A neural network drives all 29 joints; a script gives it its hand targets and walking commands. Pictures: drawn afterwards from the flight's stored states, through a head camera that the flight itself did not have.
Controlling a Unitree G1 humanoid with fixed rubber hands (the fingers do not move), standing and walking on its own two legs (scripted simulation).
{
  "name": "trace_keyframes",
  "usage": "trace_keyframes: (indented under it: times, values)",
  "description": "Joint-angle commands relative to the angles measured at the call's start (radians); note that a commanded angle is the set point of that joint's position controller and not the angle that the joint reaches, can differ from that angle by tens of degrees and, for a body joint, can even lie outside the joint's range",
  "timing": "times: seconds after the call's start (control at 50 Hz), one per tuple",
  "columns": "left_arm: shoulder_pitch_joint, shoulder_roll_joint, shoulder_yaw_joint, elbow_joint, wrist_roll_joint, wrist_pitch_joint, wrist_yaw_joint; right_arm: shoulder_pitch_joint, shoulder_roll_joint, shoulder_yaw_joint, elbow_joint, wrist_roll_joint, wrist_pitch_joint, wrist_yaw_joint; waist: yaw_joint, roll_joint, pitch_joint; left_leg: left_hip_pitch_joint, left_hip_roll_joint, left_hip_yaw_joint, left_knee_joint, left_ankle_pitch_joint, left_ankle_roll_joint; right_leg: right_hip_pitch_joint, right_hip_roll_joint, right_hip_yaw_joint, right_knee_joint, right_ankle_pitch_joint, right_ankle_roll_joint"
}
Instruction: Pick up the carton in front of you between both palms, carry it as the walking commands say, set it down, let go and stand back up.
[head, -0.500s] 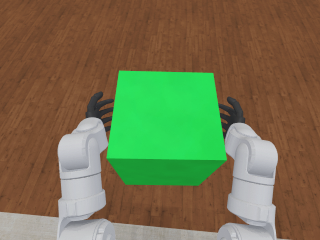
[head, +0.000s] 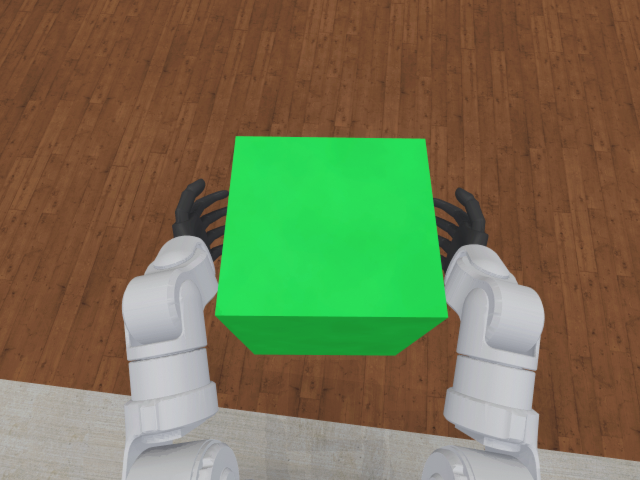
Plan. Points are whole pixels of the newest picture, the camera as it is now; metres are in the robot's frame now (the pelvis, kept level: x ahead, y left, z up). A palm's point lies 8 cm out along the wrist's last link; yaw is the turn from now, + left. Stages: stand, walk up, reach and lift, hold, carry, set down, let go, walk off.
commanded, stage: carry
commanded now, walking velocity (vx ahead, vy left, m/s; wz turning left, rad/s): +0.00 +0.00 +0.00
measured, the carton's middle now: (327, 262) +0.37 +0.00 +0.02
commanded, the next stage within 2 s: none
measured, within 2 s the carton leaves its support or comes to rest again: neither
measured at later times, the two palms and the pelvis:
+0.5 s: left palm (204, 228) +0.36 +0.14 +0.10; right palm (480, 240) +0.36 -0.17 +0.09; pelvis +0.03 -0.01 -0.01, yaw -1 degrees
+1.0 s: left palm (189, 256) +0.32 +0.15 +0.10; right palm (485, 268) +0.32 -0.16 +0.10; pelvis -0.01 +0.00 -0.01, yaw -1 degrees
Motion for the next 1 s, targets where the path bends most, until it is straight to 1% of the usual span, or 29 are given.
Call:
trace_keyframes:
  times: [0.0, 0.02, 0.04, 0.06, 0.08, 0.1, 0.12, 0.14, 0.16, 0.18, 0.2, 0.22, 0.24, 0.26, 0.28, 0.3, 0.32, 0.34, 0.36, 0.38, 0.4, 0.42, 0.44, 0.5, 0.54, 0.62, 0.7, 0.76, 0.98]
  values:
    - [-0.531, -0.712, -0.672, -0.095, -0.147, -0.024, 0.004, -0.558, 0.712, 0.668, -0.103, 0.149, -0.034, -0.002, -0.003, 0.047, -0.591, 0.396, 0.083, -0.089, 0.063, 0.877, 0.054, 0.117, -0.047, 0.047, -0.041, 0.594, 0.001]
    - [-0.508, -0.702, -0.671, -0.097, -0.143, -0.025, 0.005, -0.539, 0.704, 0.67, -0.103, 0.149, -0.033, -0.002, -0.005, 0.072, -0.586, 0.418, 0.096, -0.098, 0.079, 0.929, 0.062, 0.102, -0.038, 0.038, -0.09, 0.523, 0.005]
    - [-0.492, -0.694, -0.668, -0.098, -0.139, -0.024, 0.006, -0.523, 0.698, 0.67, -0.101, 0.147, -0.032, -0.003, -0.005, 0.079, -0.58, 0.403, 0.096, -0.096, 0.095, 0.921, 0.062, 0.125, -0.034, 0.033, -0.126, 0.541, 0.005]
    - [-0.482, -0.686, -0.666, -0.097, -0.135, -0.023, 0.006, -0.508, 0.695, 0.67, -0.098, 0.144, -0.031, -0.002, -0.004, 0.055, -0.579, 0.341, 0.083, -0.084, 0.111, 0.835, 0.052, 0.192, -0.042, 0.037, -0.135, 0.657, 0.003]
    - [-0.474, -0.679, -0.664, -0.095, -0.133, -0.021, 0.005, -0.497, 0.691, 0.67, -0.094, 0.142, -0.03, -0.002, 0.002, -0.003, -0.581, 0.228, 0.056, -0.061, 0.124, 0.654, 0.033, 0.301, -0.064, 0.053, -0.107, 0.86, -0.003]
    - [-0.466, -0.675, -0.663, -0.089, -0.132, -0.019, 0.003, -0.492, 0.689, 0.67, -0.091, 0.14, -0.028, -0.002, 0.011, -0.085, -0.575, 0.073, 0.014, -0.026, 0.102, 0.375, 0.007, 0.437, -0.101, 0.083, -0.048, 1.112, -0.021]
    - [-0.461, -0.674, -0.663, -0.082, -0.128, -0.018, 0.002, -0.491, 0.69, 0.668, -0.087, 0.135, -0.026, -0.001, 0.024, -0.166, -0.557, -0.074, -0.031, -0.006, 0.059, 0.036, -0.01, 0.555, -0.153, 0.13, -0.008, 1.321, -0.061]
    - [-0.458, -0.673, -0.663, -0.076, -0.125, -0.015, 0.002, -0.498, 0.689, 0.665, -0.082, 0.131, -0.025, 0.0, 0.041, -0.182, -0.533, -0.156, -0.05, -0.005, 0.006, -0.078, -0.017, 0.622, -0.176, 0.149, 0.008, 1.371, -0.093]
    - [-0.459, -0.671, -0.664, -0.068, -0.123, -0.013, 0.001, -0.498, 0.69, 0.66, -0.072, 0.126, -0.022, 0.001, 0.047, -0.171, -0.517, -0.139, -0.052, -0.008, -0.052, -0.032, -0.018, 0.608, -0.177, 0.144, 0.023, 1.33, -0.098]
    - [-0.457, -0.67, -0.665, -0.059, -0.119, -0.012, 0.001, -0.491, 0.688, 0.653, -0.06, 0.122, -0.018, 0.002, 0.036, -0.152, -0.517, -0.031, -0.041, -0.012, -0.131, 0.116, -0.013, 0.524, -0.163, 0.115, 0.04, 1.234, -0.082]
    - [-0.461, -0.675, -0.665, -0.053, -0.116, -0.01, 0.0, -0.496, 0.685, 0.645, -0.05, 0.116, -0.015, 0.003, 0.018, -0.112, -0.522, 0.126, -0.022, -0.02, -0.133, 0.344, -0.003, 0.385, -0.131, 0.084, 0.069, 1.101, -0.051]
    - [-0.472, -0.68, -0.668, -0.052, -0.118, -0.008, -0.001, -0.5, 0.68, 0.637, -0.035, 0.109, -0.012, 0.003, 0.003, -0.017, -0.544, 0.345, 0.036, -0.058, -0.042, 0.737, 0.02, 0.179, -0.092, 0.053, 0.121, 0.849, -0.016]
    - [-0.478, -0.682, -0.672, -0.055, -0.122, -0.005, 0.0, -0.474, 0.678, 0.633, -0.019, 0.108, -0.009, 0.003, -0.02, 0.088, -0.575, 0.564, 0.135, -0.137, 0.049, 1.136, 0.072, -0.049, -0.06, 0.035, 0.15, 0.482, 0.016]
    - [-0.486, -0.694, -0.673, -0.057, -0.123, -0.005, 0.002, -0.473, 0.681, 0.635, -0.017, 0.111, -0.01, 0.003, -0.036, 0.191, -0.544, 0.677, 0.208, -0.204, 0.057, 1.334, 0.133, -0.223, -0.004, 0.037, 0.067, -0.053, 0.031]
    - [-0.493, -0.697, -0.664, -0.057, -0.124, -0.004, 0.003, -0.485, 0.681, 0.63, -0.019, 0.108, -0.01, 0.001, -0.038, 0.207, -0.519, 0.666, 0.225, -0.217, 0.05, 1.295, 0.149, -0.227, -0.004, 0.053, -0.057, -0.176, 0.028]
    - [-0.498, -0.697, -0.655, -0.048, -0.122, -0.003, 0.004, -0.492, 0.68, 0.628, -0.013, 0.104, -0.01, 0.0, -0.025, 0.171, -0.516, 0.567, 0.208, -0.184, 0.051, 1.169, 0.123, -0.098, -0.011, 0.046, -0.186, -0.044, 0.025]
    - [-0.491, -0.689, -0.644, -0.032, -0.117, -0.001, 0.005, -0.487, 0.682, 0.628, -0.007, 0.102, -0.01, -0.001, -0.009, 0.152, -0.517, 0.431, 0.174, -0.155, 0.037, 0.934, 0.081, 0.061, -0.032, 0.048, -0.245, 0.163, 0.02]
    - [-0.487, -0.679, -0.634, -0.011, -0.11, 0.002, 0.006, -0.485, 0.687, 0.624, 0.0, 0.097, -0.008, -0.002, 0.003, 0.09, -0.513, 0.271, 0.129, -0.129, 0.032, 0.616, 0.032, 0.194, -0.079, 0.088, -0.159, 0.481, 0.004]
    - [-0.507, -0.674, -0.625, 0.011, -0.099, 0.002, 0.01, -0.509, 0.691, 0.626, -0.002, 0.1, -0.003, 0.002, 0.007, -0.033, -0.508, 0.183, 0.084, -0.097, 0.031, 0.395, -0.003, 0.254, -0.145, 0.133, -0.051, 0.829, -0.03]
    - [-0.495, -0.677, -0.619, 0.033, -0.093, 0.005, 0.011, -0.526, 0.693, 0.63, 0.006, 0.108, -0.002, 0.003, 0.007, -0.08, -0.514, 0.135, 0.061, -0.088, 0.037, 0.249, -0.017, 0.294, -0.173, 0.145, -0.032, 0.988, -0.05]
    - [-0.49, -0.683, -0.614, 0.046, -0.093, 0.006, 0.011, -0.539, 0.695, 0.63, 0.011, 0.113, -0.001, 0.004, 0.008, -0.098, -0.513, 0.121, 0.048, -0.082, 0.037, 0.196, -0.022, 0.299, -0.18, 0.148, -0.025, 1.026, -0.054]
    - [-0.492, -0.688, -0.609, 0.053, -0.092, 0.006, 0.01, -0.551, 0.702, 0.628, 0.018, 0.118, -0.001, 0.003, 0.01, -0.096, -0.508, 0.131, 0.047, -0.082, 0.036, 0.218, -0.024, 0.282, -0.176, 0.142, -0.018, 1.014, -0.051]
    - [-0.498, -0.693, -0.605, 0.058, -0.09, 0.006, 0.01, -0.558, 0.709, 0.625, 0.027, 0.118, -0.002, 0.001, 0.01, -0.087, -0.504, 0.15, 0.051, -0.082, 0.037, 0.275, -0.024, 0.256, -0.162, 0.13, -0.011, 0.975, -0.044]
    - [-0.522, -0.705, -0.603, 0.065, -0.094, 0.004, 0.01, -0.559, 0.718, 0.611, 0.058, 0.112, -0.004, -0.004, 0.009, -0.035, -0.517, 0.213, 0.087, -0.1, 0.051, 0.488, -0.013, 0.187, -0.117, 0.097, 0.003, 0.761, -0.02]
    - [-0.538, -0.713, -0.605, 0.068, -0.099, 0.002, 0.011, -0.556, 0.72, 0.6, 0.074, 0.105, -0.006, -0.007, 0.01, -0.007, -0.521, 0.22, 0.101, -0.107, 0.057, 0.529, -0.007, 0.174, -0.11, 0.098, 0.002, 0.682, -0.015]
    - [-0.56, -0.726, -0.609, 0.083, -0.106, 0.001, 0.012, -0.555, 0.718, 0.582, 0.094, 0.092, -0.007, -0.009, 0.007, 0.005, -0.515, 0.213, 0.099, -0.105, 0.056, 0.452, -0.008, 0.16, -0.121, 0.111, -0.002, 0.65, -0.02]
    - [-0.58, -0.738, -0.608, 0.092, -0.108, 0.001, 0.012, -0.574, 0.721, 0.577, 0.096, 0.091, -0.008, -0.007, 0.003, 0.004, -0.503, 0.206, 0.107, -0.114, 0.046, 0.382, -0.003, 0.139, -0.121, 0.114, -0.019, 0.544, -0.021]
    - [-0.586, -0.739, -0.601, 0.103, -0.103, 0.003, 0.013, -0.589, 0.722, 0.576, 0.1, 0.092, -0.007, -0.006, 0.001, 0.006, -0.486, 0.195, 0.111, -0.121, 0.032, 0.353, -0.001, 0.127, -0.118, 0.116, -0.033, 0.484, -0.022]
    - [-0.594, -0.735, -0.564, 0.152, -0.08, 0.016, 0.02, -0.617, 0.732, 0.561, 0.143, 0.093, 0.005, -0.006, -0.001, 0.006, -0.448, 0.163, 0.111, -0.138, -0.012, 0.251, 0.002, 0.102, -0.117, 0.123, -0.076, 0.349, -0.023]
